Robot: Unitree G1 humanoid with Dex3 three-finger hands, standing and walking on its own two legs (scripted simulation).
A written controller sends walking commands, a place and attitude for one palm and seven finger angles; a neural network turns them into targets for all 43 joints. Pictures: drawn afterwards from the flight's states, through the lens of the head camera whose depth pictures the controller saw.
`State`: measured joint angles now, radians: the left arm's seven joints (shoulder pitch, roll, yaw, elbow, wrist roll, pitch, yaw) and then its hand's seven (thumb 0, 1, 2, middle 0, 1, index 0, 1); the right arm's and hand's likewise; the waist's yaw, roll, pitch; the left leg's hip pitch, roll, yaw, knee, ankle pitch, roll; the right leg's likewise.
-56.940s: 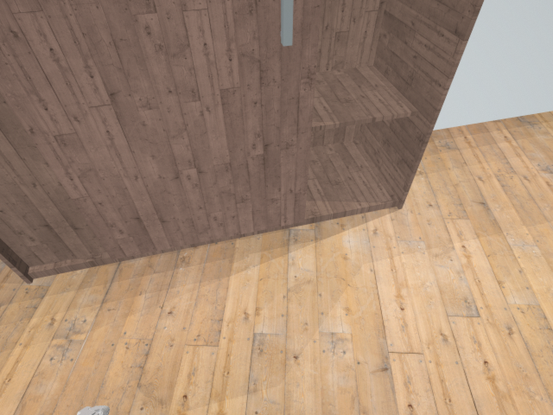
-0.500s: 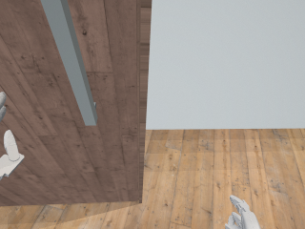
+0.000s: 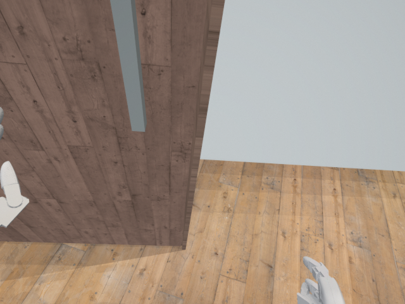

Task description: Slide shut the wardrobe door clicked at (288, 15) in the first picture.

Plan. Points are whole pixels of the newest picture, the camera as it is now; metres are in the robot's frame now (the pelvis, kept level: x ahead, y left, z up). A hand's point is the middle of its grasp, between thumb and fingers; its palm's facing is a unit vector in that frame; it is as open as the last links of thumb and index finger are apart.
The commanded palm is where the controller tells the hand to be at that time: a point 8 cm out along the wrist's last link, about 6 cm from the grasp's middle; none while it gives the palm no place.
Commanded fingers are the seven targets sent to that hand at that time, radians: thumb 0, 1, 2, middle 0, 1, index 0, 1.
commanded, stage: step back with the hand held close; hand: left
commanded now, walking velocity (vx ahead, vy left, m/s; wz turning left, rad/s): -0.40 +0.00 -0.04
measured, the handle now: (132, 46) +0.43 +0.17 +0.27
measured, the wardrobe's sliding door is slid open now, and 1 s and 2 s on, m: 0.00 0.00 0.00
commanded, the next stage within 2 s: stop stepping back and stand still in 0.04 s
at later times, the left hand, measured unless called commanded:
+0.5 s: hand out of the picture +0.11 +0.28 +0.16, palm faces +0.44 -0.83 -0.33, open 7.4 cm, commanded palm +0.05 +0.31 +0.19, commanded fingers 0.00 0.90 0.90 -0.20 -0.30 -0.20 -0.30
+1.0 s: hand out of the picture +0.09 +0.30 +0.16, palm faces +0.43 -0.83 -0.36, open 7.4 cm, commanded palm +0.04 +0.33 +0.19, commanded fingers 0.00 0.90 0.90 -0.20 -0.30 -0.20 -0.30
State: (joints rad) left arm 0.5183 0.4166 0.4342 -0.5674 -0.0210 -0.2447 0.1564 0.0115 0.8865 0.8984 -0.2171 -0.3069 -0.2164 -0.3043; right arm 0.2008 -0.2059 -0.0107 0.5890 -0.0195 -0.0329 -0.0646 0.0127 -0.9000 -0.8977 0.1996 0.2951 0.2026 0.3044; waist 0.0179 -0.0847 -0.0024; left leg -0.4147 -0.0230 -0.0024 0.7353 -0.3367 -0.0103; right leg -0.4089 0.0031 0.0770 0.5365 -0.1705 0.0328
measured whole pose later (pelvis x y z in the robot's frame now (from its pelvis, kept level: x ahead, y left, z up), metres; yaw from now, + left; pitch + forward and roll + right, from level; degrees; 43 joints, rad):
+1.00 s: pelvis -0.12 +0.04 +0.01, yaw -3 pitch -2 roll -1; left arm 0.48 0.36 0.39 -0.43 -0.02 -0.19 0.15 0.01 0.89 0.90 -0.21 -0.31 -0.21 -0.30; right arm 0.26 -0.18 0.02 0.66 -0.02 -0.10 -0.08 0.01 -0.90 -0.90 0.20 0.30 0.20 0.30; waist 0.01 -0.04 -0.02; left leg -0.26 -0.03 0.03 0.52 -0.24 0.06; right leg -0.21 0.02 0.00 0.51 -0.27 0.00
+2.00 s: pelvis -0.13 +0.04 +0.01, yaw -1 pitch -1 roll -1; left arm 0.27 0.12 0.01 1.13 0.02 0.00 0.04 0.01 0.92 0.90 -0.20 -0.30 -0.20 -0.30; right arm 0.31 -0.12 -0.01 1.11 -0.02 0.01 -0.04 0.01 -0.91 -0.90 0.20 0.29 0.20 0.30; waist -0.01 0.00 0.01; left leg -0.26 -0.05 0.00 0.44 -0.16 0.06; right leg -0.21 0.00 -0.02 0.43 -0.21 0.00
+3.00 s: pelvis -0.08 +0.02 +0.02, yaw -2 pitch -1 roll +0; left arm 0.20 0.18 0.01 1.15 0.00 -0.01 0.03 0.00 0.91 0.90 -0.20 -0.30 -0.20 -0.30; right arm 0.20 -0.18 0.00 1.15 -0.02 0.00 -0.04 0.00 -0.90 -0.90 0.20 0.29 0.20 0.30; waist 0.00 0.00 0.05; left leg -0.15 -0.03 0.00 0.37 -0.21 0.03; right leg -0.10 0.02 -0.01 0.36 -0.25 -0.03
